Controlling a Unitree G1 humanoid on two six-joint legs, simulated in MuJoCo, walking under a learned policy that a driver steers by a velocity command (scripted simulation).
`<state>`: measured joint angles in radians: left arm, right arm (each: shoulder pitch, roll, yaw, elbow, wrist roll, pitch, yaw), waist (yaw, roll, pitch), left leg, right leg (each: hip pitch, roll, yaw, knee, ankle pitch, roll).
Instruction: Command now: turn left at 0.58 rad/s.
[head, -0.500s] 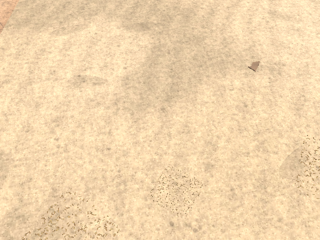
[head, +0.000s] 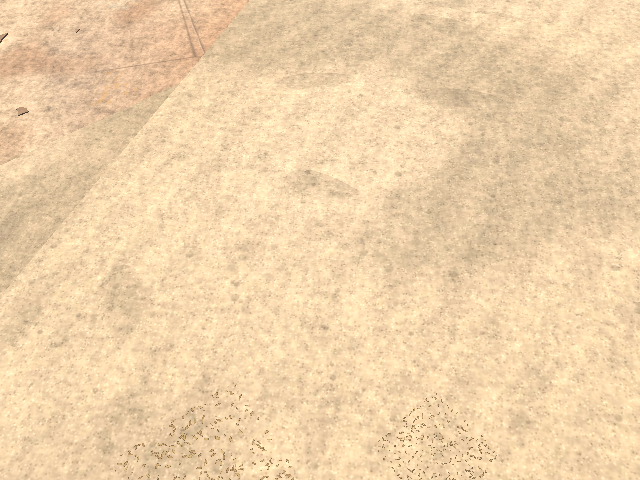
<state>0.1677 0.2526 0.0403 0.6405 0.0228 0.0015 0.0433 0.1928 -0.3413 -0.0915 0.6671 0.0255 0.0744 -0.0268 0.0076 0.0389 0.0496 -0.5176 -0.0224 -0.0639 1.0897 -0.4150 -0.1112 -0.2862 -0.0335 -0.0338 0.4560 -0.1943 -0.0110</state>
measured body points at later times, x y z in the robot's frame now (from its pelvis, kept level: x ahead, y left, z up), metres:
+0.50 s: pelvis +0.03 +0.04 +0.01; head +0.03 +0.06 +0.46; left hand +0.12 +0.33 -0.11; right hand +0.13 -0.23 -0.10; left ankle -0.02 +0.14 -0.74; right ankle +0.07 -0.12 -0.68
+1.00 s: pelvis +0.22 -0.09 +0.01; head +0.25 -0.12 +0.45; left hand +0.37 +0.16 -0.09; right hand +0.30 -0.39 -0.10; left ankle +0.33 +0.08 -0.66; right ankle +0.19 -0.15 -0.74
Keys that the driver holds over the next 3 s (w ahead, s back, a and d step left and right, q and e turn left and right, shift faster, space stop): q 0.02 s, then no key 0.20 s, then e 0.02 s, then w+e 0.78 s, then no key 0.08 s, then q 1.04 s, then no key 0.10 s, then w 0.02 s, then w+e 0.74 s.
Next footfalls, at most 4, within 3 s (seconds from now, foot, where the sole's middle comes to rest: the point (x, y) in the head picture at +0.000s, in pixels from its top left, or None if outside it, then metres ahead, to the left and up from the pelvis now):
0.18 left None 0.02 0.14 -0.78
0.78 right None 0.23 -0.16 -0.78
1.24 left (401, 418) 0.58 -0.09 -0.78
1.66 right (511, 450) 0.51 -0.31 -0.78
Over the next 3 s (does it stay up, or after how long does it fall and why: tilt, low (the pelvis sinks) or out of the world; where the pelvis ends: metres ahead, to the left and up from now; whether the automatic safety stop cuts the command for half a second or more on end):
stays up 0.69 -0.21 0.01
